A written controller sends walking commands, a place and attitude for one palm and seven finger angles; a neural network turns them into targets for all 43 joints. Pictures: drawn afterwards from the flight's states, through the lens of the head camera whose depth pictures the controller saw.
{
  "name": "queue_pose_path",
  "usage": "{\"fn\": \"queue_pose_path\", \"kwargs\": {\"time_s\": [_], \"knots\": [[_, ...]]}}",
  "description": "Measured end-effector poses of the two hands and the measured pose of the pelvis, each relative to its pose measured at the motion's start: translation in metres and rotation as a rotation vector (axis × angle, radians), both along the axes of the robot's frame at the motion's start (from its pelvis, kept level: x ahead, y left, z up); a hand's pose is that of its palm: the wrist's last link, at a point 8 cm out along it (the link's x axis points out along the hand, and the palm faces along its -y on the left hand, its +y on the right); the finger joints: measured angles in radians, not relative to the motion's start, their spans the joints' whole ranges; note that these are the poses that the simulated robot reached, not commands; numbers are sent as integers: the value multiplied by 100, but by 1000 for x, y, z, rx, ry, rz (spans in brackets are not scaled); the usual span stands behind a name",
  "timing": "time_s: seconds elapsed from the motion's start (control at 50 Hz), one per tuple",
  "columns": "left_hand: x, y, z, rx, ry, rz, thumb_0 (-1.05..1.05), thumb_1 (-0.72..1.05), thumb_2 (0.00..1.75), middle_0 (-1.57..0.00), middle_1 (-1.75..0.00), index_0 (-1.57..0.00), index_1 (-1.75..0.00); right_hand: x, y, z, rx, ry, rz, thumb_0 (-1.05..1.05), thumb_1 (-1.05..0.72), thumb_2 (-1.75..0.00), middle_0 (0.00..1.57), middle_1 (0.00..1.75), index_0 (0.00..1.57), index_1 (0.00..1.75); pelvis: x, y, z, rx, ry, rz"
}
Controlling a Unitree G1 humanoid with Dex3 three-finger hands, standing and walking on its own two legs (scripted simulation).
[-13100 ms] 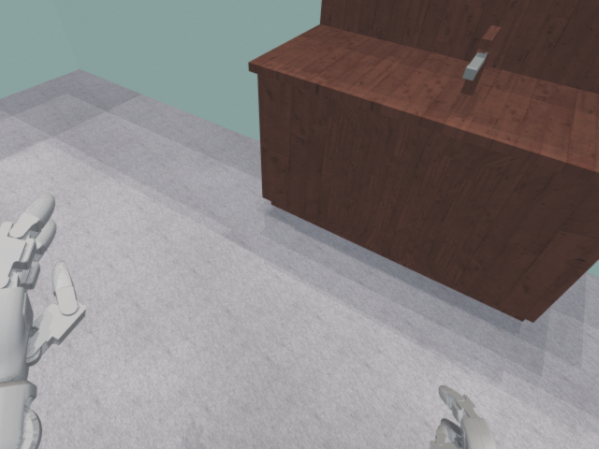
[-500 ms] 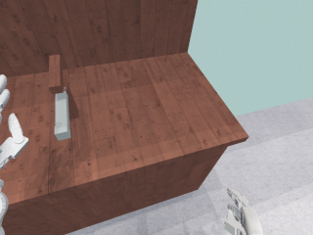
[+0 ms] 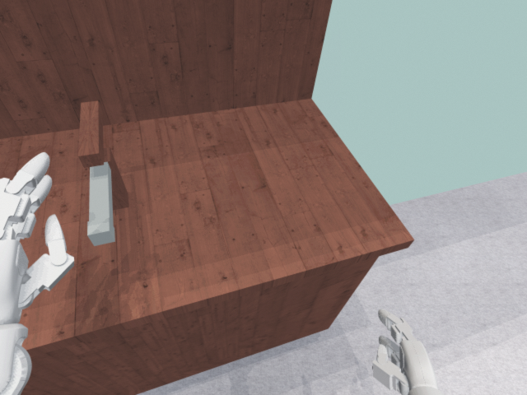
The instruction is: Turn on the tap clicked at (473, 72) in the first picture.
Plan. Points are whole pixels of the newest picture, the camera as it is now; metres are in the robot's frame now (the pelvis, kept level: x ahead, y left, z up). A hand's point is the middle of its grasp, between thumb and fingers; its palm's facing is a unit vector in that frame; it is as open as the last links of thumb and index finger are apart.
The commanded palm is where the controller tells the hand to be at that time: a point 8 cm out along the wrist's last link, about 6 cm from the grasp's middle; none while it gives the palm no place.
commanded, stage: come to a stop and stand still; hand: left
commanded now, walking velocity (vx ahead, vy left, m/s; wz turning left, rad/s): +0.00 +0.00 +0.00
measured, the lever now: (101, 231) +0.31 +0.26 +0.08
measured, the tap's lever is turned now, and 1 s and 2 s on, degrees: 0 0 0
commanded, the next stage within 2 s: look again from close up in 0.20 s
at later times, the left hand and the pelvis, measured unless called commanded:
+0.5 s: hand (62, 262) +0.22 +0.25 +0.15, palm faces +0.37 -0.86 -0.36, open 7.4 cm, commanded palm +0.16 +0.28 +0.17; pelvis +0.00 +0.00 +0.00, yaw +1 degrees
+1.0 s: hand (85, 258) +0.22 +0.22 +0.16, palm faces +0.36 -0.86 -0.36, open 7.4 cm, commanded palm +0.16 +0.26 +0.17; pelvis +0.00 -0.02 +0.00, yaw +0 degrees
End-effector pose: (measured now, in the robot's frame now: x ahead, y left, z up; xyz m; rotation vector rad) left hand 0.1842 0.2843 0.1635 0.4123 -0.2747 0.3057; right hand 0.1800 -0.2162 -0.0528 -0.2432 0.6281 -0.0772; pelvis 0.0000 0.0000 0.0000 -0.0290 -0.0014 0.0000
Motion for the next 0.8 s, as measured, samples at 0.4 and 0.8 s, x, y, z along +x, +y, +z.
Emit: {"fn": "queue_pose_path", "kwargs": {"time_s": [0.4, 0.8], "knots": [[-5, 4, 3, 5, 20, 42, 1, 89, 90, -20, -30, -21, -30, -10, -4, -10, -2, 66, -13, 2, -91, -90, 21, 29, 20, 30, 1, -2, 1, 0, -2, 9], [-9, -1, 7, 6, 25, 58, 1, 89, 90, -20, -30, -21, -30, -7, -9, -10, 2, 71, -10, 2, -91, -90, 21, 29, 20, 30, 2, -8, 3, 4, -2, 14]]}}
